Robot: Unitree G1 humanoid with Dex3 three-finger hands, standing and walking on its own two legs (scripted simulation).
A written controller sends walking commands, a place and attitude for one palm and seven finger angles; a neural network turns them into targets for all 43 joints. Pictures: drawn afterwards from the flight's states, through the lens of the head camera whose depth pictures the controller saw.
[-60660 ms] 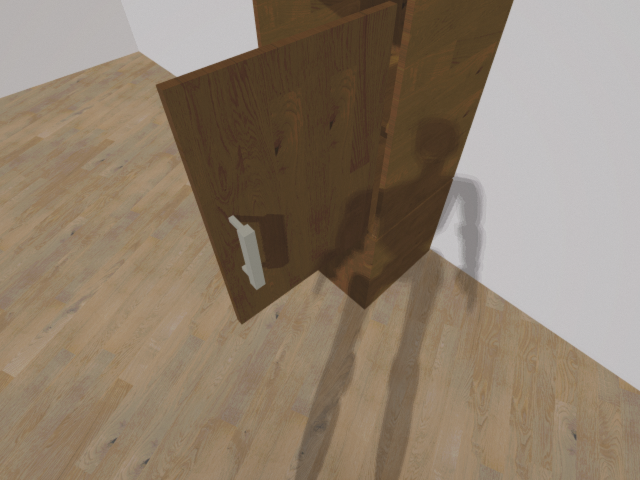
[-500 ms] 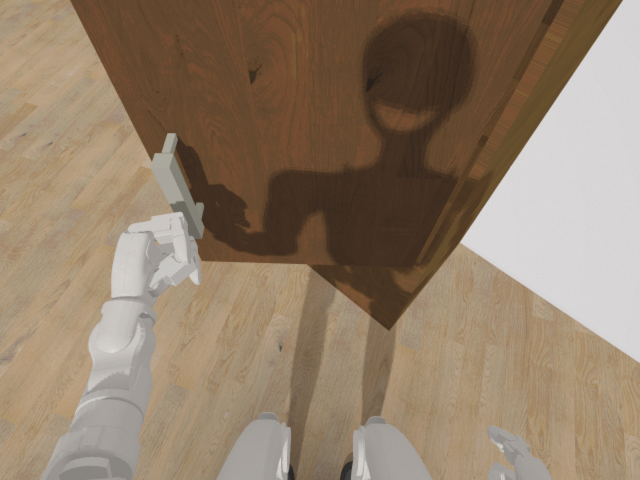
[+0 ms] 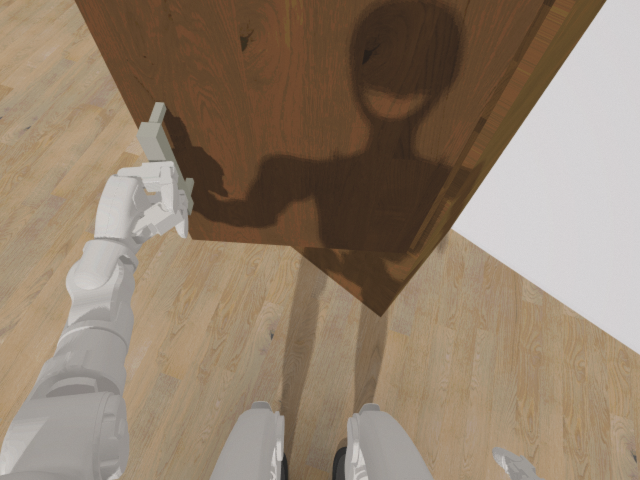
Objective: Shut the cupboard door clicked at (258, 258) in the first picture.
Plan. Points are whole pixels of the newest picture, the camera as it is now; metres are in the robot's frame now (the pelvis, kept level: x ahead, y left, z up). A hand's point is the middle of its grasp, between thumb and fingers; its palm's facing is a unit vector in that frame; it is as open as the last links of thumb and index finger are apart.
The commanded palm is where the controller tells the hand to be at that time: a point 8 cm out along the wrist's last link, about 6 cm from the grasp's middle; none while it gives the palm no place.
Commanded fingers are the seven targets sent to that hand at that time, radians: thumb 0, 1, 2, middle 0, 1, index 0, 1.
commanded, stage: push the door shut along its arc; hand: left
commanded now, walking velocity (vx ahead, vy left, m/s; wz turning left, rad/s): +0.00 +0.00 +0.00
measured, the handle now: (172, 163) +0.51 +0.20 +0.04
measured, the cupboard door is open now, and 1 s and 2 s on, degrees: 37 23 15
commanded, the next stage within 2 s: pull the fist back off the door in 1.38 s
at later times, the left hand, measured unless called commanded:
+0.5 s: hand (201, 173) +0.49 +0.16 +0.04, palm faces -0.24 -0.97 -0.03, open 3.2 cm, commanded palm +0.49 +0.19 +0.04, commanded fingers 0.00 0.90 0.90 -1.30 -1.50 -1.30 -1.50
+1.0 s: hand (251, 135) +0.55 +0.10 +0.05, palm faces -0.36 -0.93 -0.02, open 3.1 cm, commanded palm +0.56 +0.14 +0.04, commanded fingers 0.00 0.90 0.90 -1.30 -1.50 -1.30 -1.50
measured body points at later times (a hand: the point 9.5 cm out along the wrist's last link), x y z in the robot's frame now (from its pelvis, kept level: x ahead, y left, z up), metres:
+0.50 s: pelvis -0.01 +0.01 -0.01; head +0.14 +0.04 +0.41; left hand +0.49 +0.22 +0.05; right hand +0.03 -0.26 -0.12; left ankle +0.04 +0.09 -0.62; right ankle +0.04 -0.09 -0.62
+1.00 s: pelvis +0.00 +0.01 -0.02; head +0.17 +0.03 +0.39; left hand +0.56 +0.16 +0.05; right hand -0.01 -0.26 -0.12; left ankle +0.04 +0.09 -0.62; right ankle +0.04 -0.09 -0.62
